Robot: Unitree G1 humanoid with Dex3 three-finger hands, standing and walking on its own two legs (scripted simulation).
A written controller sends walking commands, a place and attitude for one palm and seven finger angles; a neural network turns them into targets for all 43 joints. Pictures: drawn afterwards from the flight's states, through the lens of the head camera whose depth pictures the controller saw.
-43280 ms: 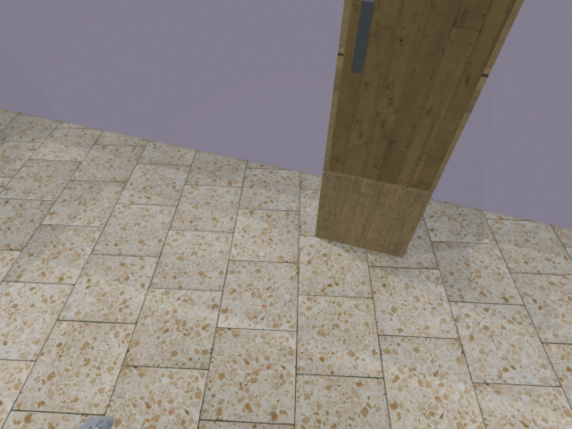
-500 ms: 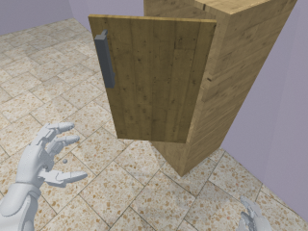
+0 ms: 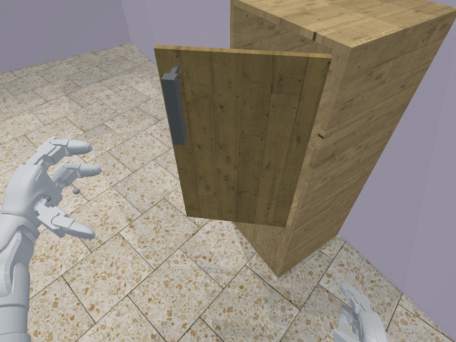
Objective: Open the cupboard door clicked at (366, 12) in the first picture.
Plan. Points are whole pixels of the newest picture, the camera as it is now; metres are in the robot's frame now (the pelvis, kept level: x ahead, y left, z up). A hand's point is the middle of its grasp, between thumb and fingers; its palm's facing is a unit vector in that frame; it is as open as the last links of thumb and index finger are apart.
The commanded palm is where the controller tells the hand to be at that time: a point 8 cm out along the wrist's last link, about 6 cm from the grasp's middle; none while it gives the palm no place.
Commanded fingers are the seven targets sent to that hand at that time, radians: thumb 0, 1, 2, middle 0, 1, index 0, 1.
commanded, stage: raise the hand with hooked fingers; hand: left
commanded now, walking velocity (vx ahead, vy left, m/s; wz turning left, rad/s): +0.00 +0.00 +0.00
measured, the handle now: (178, 106) +0.55 +0.17 +0.14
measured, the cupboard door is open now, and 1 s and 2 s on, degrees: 48 48 48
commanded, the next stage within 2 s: move the hooked fingers beside the handle in 0.56 s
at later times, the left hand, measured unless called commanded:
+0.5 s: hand (90, 182) +0.30 +0.25 +0.16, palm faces +0.05 -1.00 -0.06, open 14.0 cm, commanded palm +0.26 +0.30 +0.16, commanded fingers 0.00 -0.50 0.30 -0.30 -1.20 -0.30 -1.20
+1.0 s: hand (102, 166) +0.34 +0.25 +0.15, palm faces +0.02 -1.00 -0.03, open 14.0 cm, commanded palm +0.31 +0.30 +0.16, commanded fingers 0.00 -0.50 0.30 -0.30 -1.20 -0.30 -1.20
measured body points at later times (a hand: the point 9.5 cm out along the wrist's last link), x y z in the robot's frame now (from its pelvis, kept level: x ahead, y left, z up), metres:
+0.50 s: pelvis +0.00 -0.02 +0.00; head -0.01 -0.04 +0.45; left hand +0.29 +0.30 +0.16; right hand +0.17 -0.26 -0.07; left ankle +0.01 +0.08 -0.74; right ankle -0.01 -0.11 -0.74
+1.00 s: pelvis -0.01 -0.02 +0.00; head +0.00 -0.04 +0.45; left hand +0.33 +0.30 +0.16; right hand +0.15 -0.28 -0.08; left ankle +0.01 +0.08 -0.74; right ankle -0.01 -0.11 -0.74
